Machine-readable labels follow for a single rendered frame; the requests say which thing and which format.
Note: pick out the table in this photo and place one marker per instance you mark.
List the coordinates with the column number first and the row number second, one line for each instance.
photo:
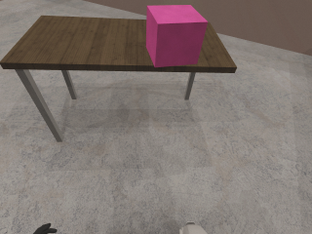
column 99, row 44

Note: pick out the robot right thigh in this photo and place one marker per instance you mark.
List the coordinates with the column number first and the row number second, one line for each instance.
column 192, row 229

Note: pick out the right robot shin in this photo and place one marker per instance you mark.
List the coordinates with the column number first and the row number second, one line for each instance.
column 190, row 222

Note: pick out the carton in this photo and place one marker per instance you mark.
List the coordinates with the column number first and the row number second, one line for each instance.
column 174, row 34

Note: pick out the robot left hand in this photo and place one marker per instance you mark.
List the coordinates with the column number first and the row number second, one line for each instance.
column 45, row 229

